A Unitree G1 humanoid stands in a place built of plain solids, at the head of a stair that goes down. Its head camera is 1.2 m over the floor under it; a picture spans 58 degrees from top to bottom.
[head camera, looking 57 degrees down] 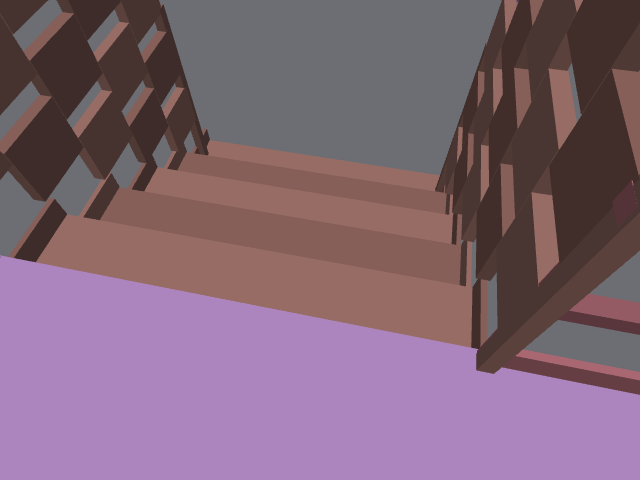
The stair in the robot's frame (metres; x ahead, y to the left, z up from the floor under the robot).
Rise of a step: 0.18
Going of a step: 0.30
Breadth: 1.62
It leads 12 degrees to the right of straight ahead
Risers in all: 6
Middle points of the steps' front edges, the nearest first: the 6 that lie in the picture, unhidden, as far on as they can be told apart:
0.57 0.29 0.00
0.86 0.23 -0.18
1.15 0.17 -0.37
1.45 0.11 -0.55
1.74 0.05 -0.73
2.03 -0.02 -0.92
